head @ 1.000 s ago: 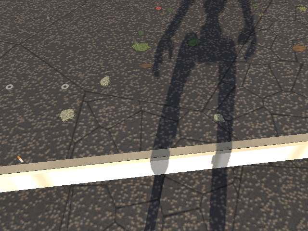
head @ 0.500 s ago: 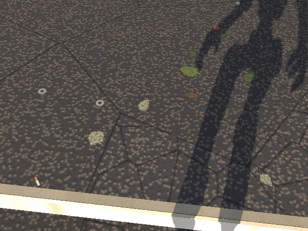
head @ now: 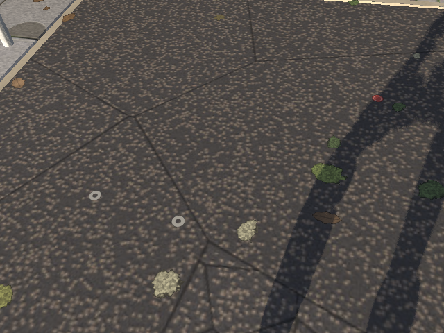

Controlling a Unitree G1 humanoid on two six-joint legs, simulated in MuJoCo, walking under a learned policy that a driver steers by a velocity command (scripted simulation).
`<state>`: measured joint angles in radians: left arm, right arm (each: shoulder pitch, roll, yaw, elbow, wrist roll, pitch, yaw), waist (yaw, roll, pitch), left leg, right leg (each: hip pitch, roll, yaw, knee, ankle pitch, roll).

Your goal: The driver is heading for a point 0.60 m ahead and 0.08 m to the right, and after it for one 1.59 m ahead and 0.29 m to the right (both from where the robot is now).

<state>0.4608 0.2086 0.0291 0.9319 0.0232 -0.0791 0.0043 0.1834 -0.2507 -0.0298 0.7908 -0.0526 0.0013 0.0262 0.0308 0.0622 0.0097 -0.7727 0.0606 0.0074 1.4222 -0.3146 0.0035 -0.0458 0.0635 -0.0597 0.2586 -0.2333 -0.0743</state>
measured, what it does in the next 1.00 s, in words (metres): climbs, turning right: left foot 0.14 m higher, then right foot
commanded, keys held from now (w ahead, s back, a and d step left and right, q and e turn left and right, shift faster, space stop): w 0.32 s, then w+e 0.36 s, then e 0.32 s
